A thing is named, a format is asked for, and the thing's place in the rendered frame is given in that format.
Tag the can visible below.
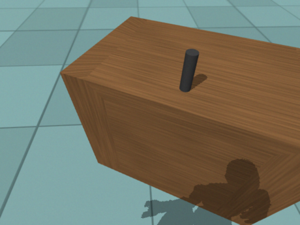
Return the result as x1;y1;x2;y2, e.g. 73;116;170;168
180;49;199;92

